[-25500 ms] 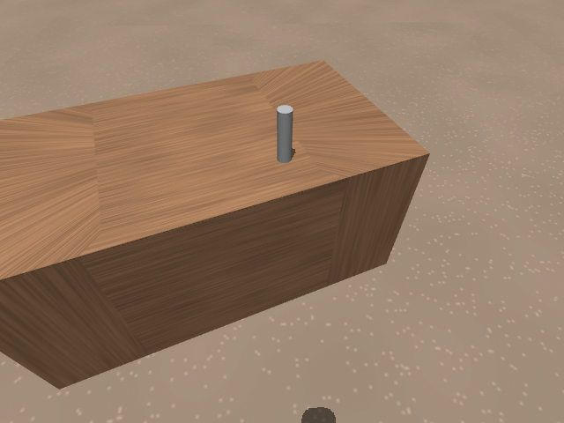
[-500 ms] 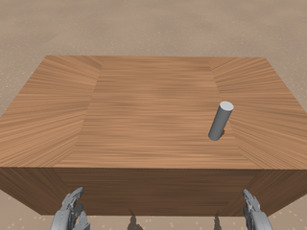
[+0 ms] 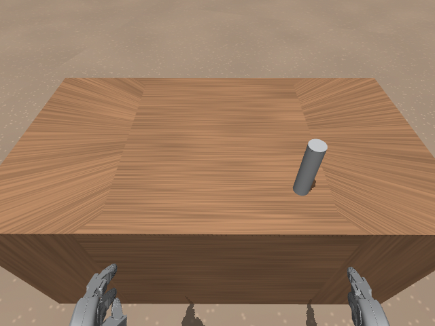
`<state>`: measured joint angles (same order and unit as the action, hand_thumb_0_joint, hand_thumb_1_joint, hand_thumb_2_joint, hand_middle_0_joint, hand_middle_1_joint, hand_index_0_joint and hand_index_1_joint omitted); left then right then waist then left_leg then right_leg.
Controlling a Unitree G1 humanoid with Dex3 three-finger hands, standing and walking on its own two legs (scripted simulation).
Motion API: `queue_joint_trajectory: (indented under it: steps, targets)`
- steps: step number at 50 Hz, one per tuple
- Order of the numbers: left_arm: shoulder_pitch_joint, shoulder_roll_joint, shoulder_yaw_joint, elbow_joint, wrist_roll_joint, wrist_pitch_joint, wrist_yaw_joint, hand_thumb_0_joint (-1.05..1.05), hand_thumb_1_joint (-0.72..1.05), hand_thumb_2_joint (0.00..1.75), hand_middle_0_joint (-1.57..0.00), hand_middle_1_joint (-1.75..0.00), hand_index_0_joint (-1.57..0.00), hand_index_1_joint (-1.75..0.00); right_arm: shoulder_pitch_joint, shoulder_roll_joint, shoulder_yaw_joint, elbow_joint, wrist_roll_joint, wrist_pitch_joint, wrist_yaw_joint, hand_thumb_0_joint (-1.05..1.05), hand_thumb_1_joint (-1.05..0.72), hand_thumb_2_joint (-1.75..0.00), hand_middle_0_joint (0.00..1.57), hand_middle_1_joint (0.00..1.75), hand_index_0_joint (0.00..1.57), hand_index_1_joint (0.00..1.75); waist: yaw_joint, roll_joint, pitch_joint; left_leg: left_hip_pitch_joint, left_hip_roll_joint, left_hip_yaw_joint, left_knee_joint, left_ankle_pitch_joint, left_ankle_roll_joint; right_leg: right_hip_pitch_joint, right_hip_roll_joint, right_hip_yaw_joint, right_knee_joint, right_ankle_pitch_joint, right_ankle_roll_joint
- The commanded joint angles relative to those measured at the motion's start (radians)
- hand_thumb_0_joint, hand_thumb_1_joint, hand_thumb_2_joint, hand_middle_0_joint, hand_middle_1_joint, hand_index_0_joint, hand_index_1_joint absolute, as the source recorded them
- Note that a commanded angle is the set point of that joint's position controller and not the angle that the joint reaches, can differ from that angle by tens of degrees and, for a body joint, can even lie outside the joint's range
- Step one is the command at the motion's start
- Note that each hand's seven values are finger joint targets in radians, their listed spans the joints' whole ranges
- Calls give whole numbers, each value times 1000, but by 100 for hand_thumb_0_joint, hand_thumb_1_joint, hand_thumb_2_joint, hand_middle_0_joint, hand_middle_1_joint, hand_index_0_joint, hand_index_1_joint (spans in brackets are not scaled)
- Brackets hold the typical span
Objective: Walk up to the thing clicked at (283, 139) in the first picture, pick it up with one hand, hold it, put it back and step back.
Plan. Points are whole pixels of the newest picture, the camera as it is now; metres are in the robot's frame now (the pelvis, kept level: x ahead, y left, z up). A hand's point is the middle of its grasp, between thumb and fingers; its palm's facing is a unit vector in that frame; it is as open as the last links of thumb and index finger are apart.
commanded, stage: home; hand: right
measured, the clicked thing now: (308, 169) +0.50 -0.21 -0.03
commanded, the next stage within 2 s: stand in 1.08 s
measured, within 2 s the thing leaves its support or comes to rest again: neither
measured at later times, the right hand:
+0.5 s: hand (329, 319) +0.18 -0.17 -0.05, palm faces +0.12 +0.96 -0.23, open 17.2 cm
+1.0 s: hand out of the picture +0.15 -0.21 -0.09, palm faces -0.05 +0.92 -0.38, open 17.3 cm
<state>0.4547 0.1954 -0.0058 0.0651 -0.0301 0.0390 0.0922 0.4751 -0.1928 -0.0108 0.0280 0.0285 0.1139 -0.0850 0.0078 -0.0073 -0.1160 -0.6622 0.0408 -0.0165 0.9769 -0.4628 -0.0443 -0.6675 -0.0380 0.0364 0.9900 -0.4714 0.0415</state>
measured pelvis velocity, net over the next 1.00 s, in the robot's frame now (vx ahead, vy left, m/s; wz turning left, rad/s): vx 0.00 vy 0.00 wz -0.01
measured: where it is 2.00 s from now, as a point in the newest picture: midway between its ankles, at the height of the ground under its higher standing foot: outside the picture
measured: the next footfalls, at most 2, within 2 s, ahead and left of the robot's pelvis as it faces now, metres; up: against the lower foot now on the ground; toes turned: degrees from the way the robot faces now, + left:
none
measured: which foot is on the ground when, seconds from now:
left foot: down 0.00-1.00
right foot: down 0.00-1.00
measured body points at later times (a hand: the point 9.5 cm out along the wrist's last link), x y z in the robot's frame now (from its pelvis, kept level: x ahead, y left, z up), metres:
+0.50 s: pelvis +0.01 +0.00 +0.00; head +0.03 +0.01 +0.45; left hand +0.17 +0.23 -0.03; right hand +0.17 -0.22 -0.03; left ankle +0.02 +0.15 -0.68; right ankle +0.02 -0.14 -0.68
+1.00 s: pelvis +0.00 +0.00 +0.01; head +0.03 +0.00 +0.46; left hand +0.14 +0.27 -0.10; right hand +0.15 -0.26 -0.07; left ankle +0.02 +0.15 -0.68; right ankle +0.02 -0.14 -0.68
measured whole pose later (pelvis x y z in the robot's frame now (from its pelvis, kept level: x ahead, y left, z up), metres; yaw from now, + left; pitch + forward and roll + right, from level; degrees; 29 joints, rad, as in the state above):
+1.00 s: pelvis +0.00 +0.00 +0.01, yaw -1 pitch +3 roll +0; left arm 0.21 0.29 -0.01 0.69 0.07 -0.02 0.03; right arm 0.30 -0.31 0.00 0.43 -0.07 0.04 -0.04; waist 0.01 -0.01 0.00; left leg -0.53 0.05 -0.01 0.95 -0.47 -0.03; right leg -0.53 -0.03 0.04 0.95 -0.47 0.03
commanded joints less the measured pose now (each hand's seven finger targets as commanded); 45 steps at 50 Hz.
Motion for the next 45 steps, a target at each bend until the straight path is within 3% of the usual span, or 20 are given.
queue_joint_trajectory:
  steps: [1, 5, 6, 11, 22, 25, 26, 27, 28, 29, 32, 34, 36, 37, 38, 39, 41, 42, 43, 45]
  targets:
    - [-11, 98, 60, -193, 8, -65, 12, 0, 90, 90, -20, -30, -20, -30, -43, -88, -45, -209, 0, -53, -5, 0, 50, -8, 6, 6, 6, 6, 5, -12, -66, 48, -38, 72, -168, 92, 39, 52, 34, -66, -188, 100, -33]
    - [-14, 94, 54, -210, 8, -65, 11, 0, 90, 90, -20, -30, -20, -30, -24, -100, -61, -216, -1, -51, -5, 0, 51, -8, 6, 6, 6, 6, -6, -6, -102, 67, -33, 63, -162, 142, 36, 61, 40, -75, -162, 149, -36]
    - [-10, 112, 76, -214, 8, -65, 14, 0, 90, 90, -20, -30, -20, -30, -23, -90, -54, -214, -1, -46, -4, 0, 49, -9, 6, 6, 6, 6, 5, 10, -112, 61, -38, 71, -153, 157, 36, 65, 38, -69, -166, 166, -36]
    - [-34, 95, 49, -226, 6, -66, 14, 0, 90, 90, -20, -30, -20, -30, -28, -91, -53, -214, 0, -49, -5, 0, 49, -9, 6, 6, 6, 6, -3, 17, -78, 51, -33, 62, -172, 98, 35, 41, 40, -74, -166, 108, -38]
    - [0, 101, 58, -221, 11, -61, 18, 0, 90, 90, -20, -30, -20, -30, -7, -85, -49, -215, -4, -39, -5, 0, 50, -8, 6, 6, 6, 6, -2, 11, -119, 68, -35, 70, -133, 215, 35, 67, 37, -69, -149, 227, -33]
    - [23, 79, 47, -177, 12, -58, 13, 0, 90, 90, -20, -30, -20, -30, -6, -99, -66, -209, -6, -35, -4, 0, 53, -6, 5, 5, 5, 5, -7, -19, -85, 52, -34, 68, -139, 184, 37, 51, 36, -71, -151, 194, -30]
    - [-7, 103, 62, -241, 11, -61, 16, 0, 90, 90, -20, -30, -20, -30, -20, -91, -56, -221, -4, -36, -3, 0, 49, -9, 6, 6, 6, 6, 10, 19, -101, 55, -33, 65, -151, 176, 33, 53, 39, -74, -149, 181, -36]
    - [-79, 133, 50, 48, 3, -66, 21, 0, 90, 90, -20, -30, -20, -30, 27, -132, -130, -218, -9, -18, -26, 0, 51, -8, 6, 6, 6, 6, 2, 33, -101, 53, -50, 71, -151, 165, 30, 53, 31, -50, -138, 163, -42]
    - [-78, 124, 40, 12, 0, -79, 22, 0, 90, 90, -20, -30, -20, -30, 43, -91, -79, -229, -10, -9, -26, 0, 52, -7, 5, 6, 5, 6, 9, 14, -83, 57, -45, 64, -157, 160, 31, 53, 32, -59, -143, 153, -41]
    - [-93, 127, 43, -6, 1, -89, 28, 0, 90, 90, -20, -30, -20, -30, 5, -101, -72, -291, -10, -7, -28, 0, 51, -8, 6, 6, 6, 6, 12, -9, -131, 67, -44, 64, -153, 185, 32, 76, 32, -58, -136, 176, -40]
    - [-109, 116, 38, 82, 4, -103, 33, 0, 90, 90, -20, -30, -20, -30, 55, -68, -35, -239, -11, 11, -36, 0, 51, -7, 6, 6, 6, 6, 19, -13, -84, 56, -46, 64, -159, 190, 31, 56, 32, -63, -132, 176, -41]
    - [-146, 128, 45, 93, 5, -120, 39, 0, 90, 90, -20, -30, -20, -30, 5, -106, -67, -303, -13, 11, -46, 0, 52, -7, 5, 6, 5, 6, 22, -39, -107, 65, -48, 64, -161, 198, 32, 75, 30, -59, -136, 180, -38]
    - [-157, 125, 38, 141, 6, -129, 40, 0, 90, 90, -20, -30, -20, -30, 49, -66, -37, -227, -14, 26, -48, 0, 54, -6, 5, 5, 5, 5, 29, 2, -52, 46, -53, 70, -164, 175, 32, 52, 24, -51, -139, 162, -40]
    - [-177, 137, 50, 132, 8, -136, 45, 0, 90, 90, -20, -30, -20, -30, 13, -115, -77, -294, -16, 25, -55, 0, 54, -6, 5, 5, 5, 5, 17, -26, -92, 64, -50, 70, -165, 192, 33, 67, 27, -50, -136, 178, -37]
    - [-172, 130, 45, 163, 9, -140, 47, 0, 90, 90, -20, -30, -20, -30, 23, -70, -36, -250, -15, 29, -53, 0, 53, -6, 5, 6, 5, 6, 31, 1, -65, 56, -53, 73, -165, 186, 31, 61, 25, -48, -137, 173, -39]
    - [-183, 129, 46, 171, 11, -146, 48, 0, 90, 90, -20, -30, -20, -30, 9, -100, -63, -274, -16, 30, -58, 0, 52, -7, 5, 6, 5, 6, 15, -20, -87, 65, -54, 78, -164, 169, 35, 63, 24, -43, -147, 165, -37]
    - [-192, 130, 49, 177, 13, -156, 55, 0, 90, 90, -20, -30, -20, -30, 20, -106, -70, -280, -21, 37, -64, 0, 54, -6, 5, 5, 5, 5, 15, 1, -131, 92, -54, 78, -157, 211, 32, 89, 22, -41, -138, 208, -39]
    - [-197, 134, 52, 193, 14, -158, 57, 0, 90, 90, -20, -30, -20, -30, 23, -94, -53, -262, -20, 41, -64, 0, 53, -6, 5, 5, 5, 5, 12, -4, -95, 94, -52, 75, -168, 198, 32, 71, 26, -45, -138, 191, -38]
    - [-270, 319, 74, 440, 156, -124, 7, 0, 90, 90, -20, -30, -20, -30, -129, -320, -98, 89, -144, -50, -15, 0, 53, -6, 5, 5, 5, 5, -17, 59, 28, 256, 28, -39, -207, 190, 100, 110, 9, -4, -146, 243, -93]
    - [-241, 300, 93, 473, 150, -109, -23, 0, 90, 90, -20, -30, -20, -30, -123, -307, -104, 260, -142, -109, 19, 0, 52, -7, 5, 6, 5, 6, -1, 85, -8, 273, 70, -113, -222, 190, 154, 113, 13, -13, -139, 192, -105]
